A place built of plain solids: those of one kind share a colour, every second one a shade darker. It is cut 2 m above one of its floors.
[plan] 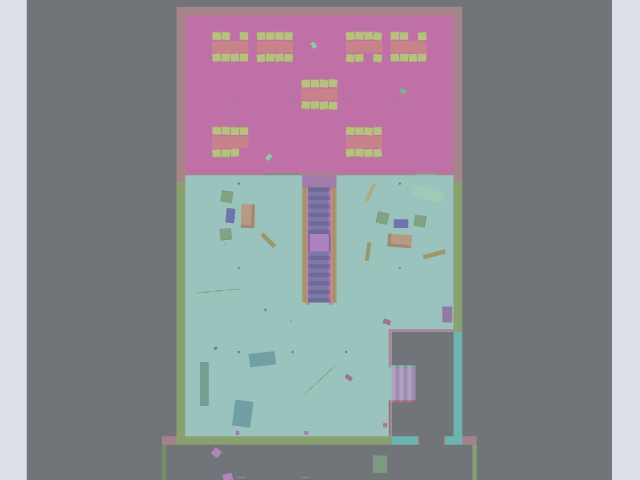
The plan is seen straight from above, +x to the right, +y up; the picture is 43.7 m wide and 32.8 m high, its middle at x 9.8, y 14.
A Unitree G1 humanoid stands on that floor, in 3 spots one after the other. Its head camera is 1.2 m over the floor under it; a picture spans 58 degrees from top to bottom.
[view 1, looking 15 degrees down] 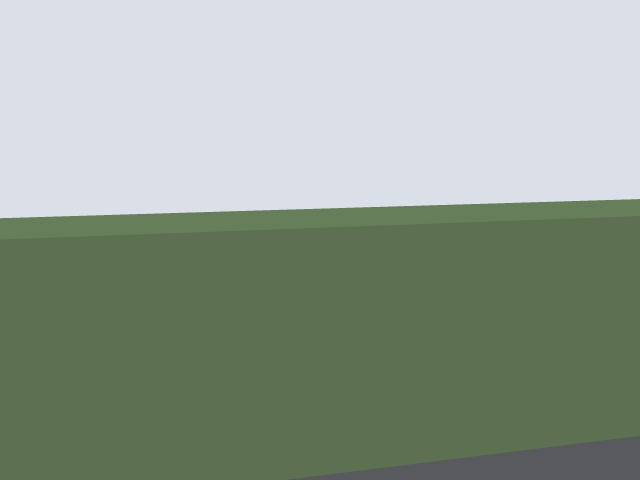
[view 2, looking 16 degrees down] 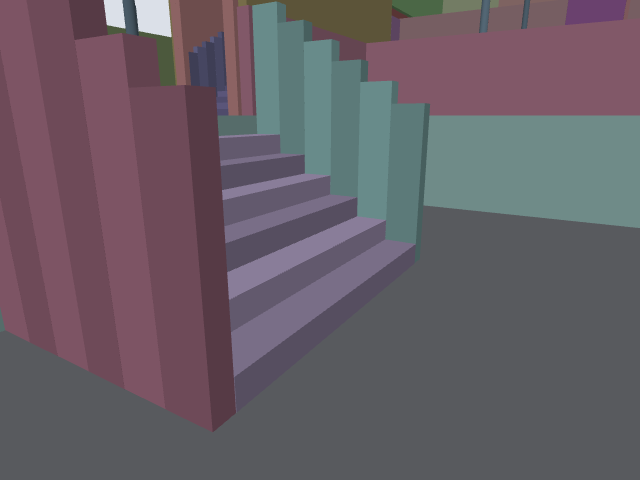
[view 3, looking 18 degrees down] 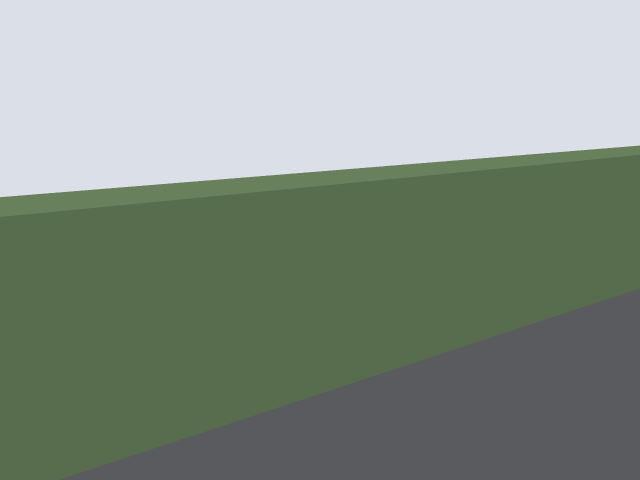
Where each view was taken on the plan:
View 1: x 18.82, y -1.54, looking -99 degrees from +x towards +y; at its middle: far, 1.31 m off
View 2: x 17.42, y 1.90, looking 121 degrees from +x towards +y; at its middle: tread_dock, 3.11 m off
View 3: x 17.42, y -1.40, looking -117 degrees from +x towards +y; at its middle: far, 1.64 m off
